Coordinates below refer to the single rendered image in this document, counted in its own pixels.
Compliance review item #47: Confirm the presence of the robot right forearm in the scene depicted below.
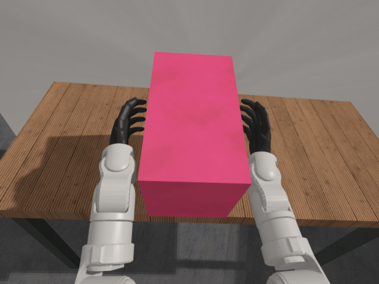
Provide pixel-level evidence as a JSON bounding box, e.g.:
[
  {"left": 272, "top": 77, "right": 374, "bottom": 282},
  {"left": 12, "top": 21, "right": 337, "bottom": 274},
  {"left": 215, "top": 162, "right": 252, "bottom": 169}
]
[{"left": 247, "top": 151, "right": 330, "bottom": 284}]

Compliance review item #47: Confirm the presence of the right robot upper arm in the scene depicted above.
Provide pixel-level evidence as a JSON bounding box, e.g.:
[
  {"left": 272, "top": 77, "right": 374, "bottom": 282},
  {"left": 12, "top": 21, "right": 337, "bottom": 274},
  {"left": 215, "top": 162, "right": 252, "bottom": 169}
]
[{"left": 266, "top": 269, "right": 329, "bottom": 284}]

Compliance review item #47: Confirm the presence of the robot left forearm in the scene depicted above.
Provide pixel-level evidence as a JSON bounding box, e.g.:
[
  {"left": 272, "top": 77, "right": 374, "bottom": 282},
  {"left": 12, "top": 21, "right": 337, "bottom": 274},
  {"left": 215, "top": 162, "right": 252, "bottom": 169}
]
[{"left": 75, "top": 143, "right": 136, "bottom": 284}]

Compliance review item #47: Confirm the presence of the carton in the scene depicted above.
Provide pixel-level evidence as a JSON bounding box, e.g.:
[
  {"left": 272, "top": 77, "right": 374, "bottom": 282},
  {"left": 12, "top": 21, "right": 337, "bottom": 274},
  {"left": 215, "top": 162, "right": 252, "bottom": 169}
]
[{"left": 137, "top": 51, "right": 252, "bottom": 218}]

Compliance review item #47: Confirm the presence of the table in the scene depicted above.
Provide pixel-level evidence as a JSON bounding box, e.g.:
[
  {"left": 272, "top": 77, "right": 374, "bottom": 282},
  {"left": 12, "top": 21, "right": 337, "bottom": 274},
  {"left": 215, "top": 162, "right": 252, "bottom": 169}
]
[{"left": 0, "top": 82, "right": 379, "bottom": 269}]

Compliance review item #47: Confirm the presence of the left robot hand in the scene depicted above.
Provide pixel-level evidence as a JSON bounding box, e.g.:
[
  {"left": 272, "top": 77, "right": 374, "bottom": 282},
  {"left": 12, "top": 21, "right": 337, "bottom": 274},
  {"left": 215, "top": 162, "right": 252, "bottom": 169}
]
[{"left": 110, "top": 97, "right": 147, "bottom": 145}]

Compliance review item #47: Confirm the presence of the right robot hand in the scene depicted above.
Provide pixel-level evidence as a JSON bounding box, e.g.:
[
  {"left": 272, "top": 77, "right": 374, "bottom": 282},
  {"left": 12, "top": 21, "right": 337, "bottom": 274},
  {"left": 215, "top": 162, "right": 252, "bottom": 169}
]
[{"left": 240, "top": 99, "right": 271, "bottom": 155}]

